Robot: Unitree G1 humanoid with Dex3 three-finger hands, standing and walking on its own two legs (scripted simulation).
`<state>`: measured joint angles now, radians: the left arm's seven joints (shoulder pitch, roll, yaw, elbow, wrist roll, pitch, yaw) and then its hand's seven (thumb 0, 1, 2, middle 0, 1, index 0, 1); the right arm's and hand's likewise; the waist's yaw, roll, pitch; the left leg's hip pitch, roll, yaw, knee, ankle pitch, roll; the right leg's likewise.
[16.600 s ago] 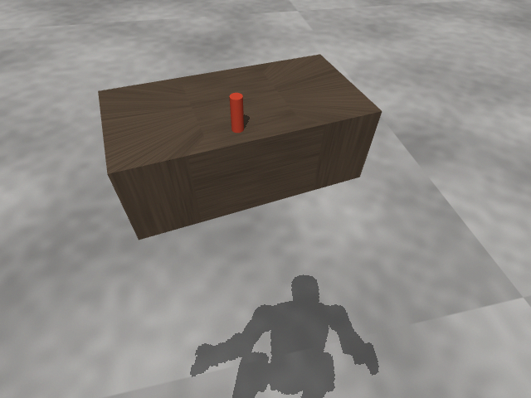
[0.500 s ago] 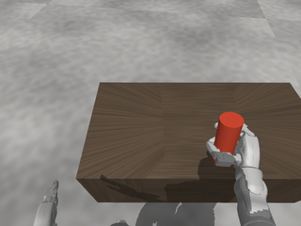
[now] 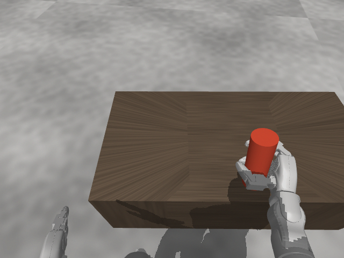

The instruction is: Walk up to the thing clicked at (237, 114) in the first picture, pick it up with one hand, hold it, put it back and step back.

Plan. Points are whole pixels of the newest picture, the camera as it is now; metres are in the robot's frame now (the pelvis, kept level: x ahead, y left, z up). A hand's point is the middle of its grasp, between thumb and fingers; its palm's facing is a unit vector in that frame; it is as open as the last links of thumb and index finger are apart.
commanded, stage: hold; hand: right
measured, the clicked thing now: (258, 161) +0.33 -0.17 +0.06
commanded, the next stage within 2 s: crouch in 1.02 s
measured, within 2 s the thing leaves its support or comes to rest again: neither
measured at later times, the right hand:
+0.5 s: hand (251, 163) +0.33 -0.16 +0.04, palm faces +0.13 +0.99 +0.00, open 7.9 cm
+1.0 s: hand (253, 163) +0.33 -0.17 +0.04, palm faces +0.15 +0.99 +0.00, open 7.9 cm
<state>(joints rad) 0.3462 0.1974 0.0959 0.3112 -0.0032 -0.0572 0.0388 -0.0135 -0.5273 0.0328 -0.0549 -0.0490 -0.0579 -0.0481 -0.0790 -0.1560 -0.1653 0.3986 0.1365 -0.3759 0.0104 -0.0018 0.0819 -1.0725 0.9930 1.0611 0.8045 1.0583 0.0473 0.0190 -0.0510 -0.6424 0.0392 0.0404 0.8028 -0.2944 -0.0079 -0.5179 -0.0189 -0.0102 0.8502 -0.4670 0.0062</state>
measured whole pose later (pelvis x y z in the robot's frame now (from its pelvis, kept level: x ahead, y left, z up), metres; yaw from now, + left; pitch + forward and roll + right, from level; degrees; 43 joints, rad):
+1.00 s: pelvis +0.00 +0.00 +0.00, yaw +0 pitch +9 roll +0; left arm 0.36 0.20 0.10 0.30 0.00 -0.05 0.04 -0.01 -0.53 0.03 -0.05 -0.05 -0.06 -0.05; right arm -0.08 -0.16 -0.17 0.39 0.15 -0.38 0.01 0.00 0.08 -1.07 0.99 1.06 0.80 1.06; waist 0.05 0.01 -0.06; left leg -0.66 0.04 0.04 0.83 -0.31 0.00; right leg -0.54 -0.02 -0.01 0.86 -0.48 0.01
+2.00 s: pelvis -0.02 +0.00 -0.08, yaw +1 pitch +24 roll +2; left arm 0.45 0.26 0.09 -0.11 0.08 -0.11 -0.03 -0.01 -0.51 0.04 -0.06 -0.05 -0.07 -0.05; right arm -0.60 -0.34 -0.44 1.01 0.03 -0.58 0.03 0.00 0.08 -1.07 1.00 1.05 0.81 1.06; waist 0.23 0.05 -0.13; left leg -1.24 0.04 0.04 1.22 -0.40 -0.01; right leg -1.12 -0.03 0.01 1.32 -0.62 0.00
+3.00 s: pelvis -0.05 -0.01 -0.15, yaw +1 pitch +31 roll +4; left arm 0.48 0.30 0.11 -0.35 0.10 -0.15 -0.06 -0.01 -0.53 0.05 -0.07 -0.06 -0.07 -0.06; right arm -0.72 -0.51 -0.57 1.13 -0.04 -0.62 0.04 -0.01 0.08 -1.06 0.99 1.05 0.80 1.07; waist 0.36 0.05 -0.14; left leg -1.57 0.04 0.07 1.46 -0.44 0.00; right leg -1.47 -0.03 0.05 1.62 -0.69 0.00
